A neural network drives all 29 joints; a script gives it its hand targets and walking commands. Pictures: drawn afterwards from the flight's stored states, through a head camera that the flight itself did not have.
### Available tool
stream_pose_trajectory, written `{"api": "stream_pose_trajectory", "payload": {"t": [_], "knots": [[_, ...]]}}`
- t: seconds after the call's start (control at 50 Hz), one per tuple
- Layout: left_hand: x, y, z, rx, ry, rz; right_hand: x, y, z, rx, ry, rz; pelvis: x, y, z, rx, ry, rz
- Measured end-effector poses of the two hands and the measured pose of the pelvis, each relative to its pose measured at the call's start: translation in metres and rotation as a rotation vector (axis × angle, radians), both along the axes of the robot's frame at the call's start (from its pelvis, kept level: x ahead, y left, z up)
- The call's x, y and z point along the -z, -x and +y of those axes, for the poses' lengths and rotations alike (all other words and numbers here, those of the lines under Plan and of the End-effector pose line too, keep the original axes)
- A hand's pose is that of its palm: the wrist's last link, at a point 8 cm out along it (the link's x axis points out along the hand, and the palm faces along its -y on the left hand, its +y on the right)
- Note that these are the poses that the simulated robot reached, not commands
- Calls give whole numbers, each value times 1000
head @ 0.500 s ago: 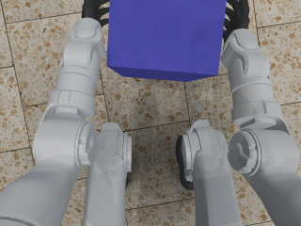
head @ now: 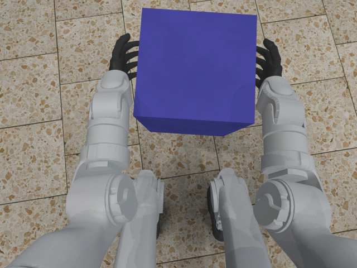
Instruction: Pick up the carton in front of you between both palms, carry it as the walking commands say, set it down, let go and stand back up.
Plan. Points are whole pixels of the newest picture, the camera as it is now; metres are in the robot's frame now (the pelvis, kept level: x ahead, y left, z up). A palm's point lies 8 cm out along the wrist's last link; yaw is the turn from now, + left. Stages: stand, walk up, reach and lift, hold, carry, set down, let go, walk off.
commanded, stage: reach and lift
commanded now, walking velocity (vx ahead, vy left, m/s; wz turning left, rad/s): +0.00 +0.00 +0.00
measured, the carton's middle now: (191, 86) +0.50 -0.01 -0.12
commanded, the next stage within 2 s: none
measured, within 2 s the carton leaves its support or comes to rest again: neither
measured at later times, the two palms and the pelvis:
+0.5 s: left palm (81, 59) +0.45 +0.14 +0.11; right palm (322, 61) +0.44 -0.16 +0.11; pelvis +0.05 +0.00 +0.14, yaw +0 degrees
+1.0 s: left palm out of the picture +0.39 +0.15 +0.26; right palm out of the picture +0.40 -0.15 +0.26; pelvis +0.09 +0.00 +0.25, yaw +1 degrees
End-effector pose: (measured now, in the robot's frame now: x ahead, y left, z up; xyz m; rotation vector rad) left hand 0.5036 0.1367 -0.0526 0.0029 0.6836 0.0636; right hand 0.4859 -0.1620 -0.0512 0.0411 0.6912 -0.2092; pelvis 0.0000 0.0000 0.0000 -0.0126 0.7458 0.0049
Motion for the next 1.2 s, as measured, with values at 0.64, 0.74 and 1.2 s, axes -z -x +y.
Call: {"api": "stream_pose_trajectory", "payload": {"t": [0.64,0.74,1.2], "knots": [[-203,71,6,-56,9,12,-203,58,6,-39,-10,11,-177,-63,-1,-1,-9,-320],[-233,82,7,-63,8,11,-233,67,7,-47,-9,10,-202,-74,-2,-2,-11,-402],[-344,123,13,-65,-20,-11,-343,100,12,-98,22,-11,-266,-89,-4,-9,-17,-790]]}}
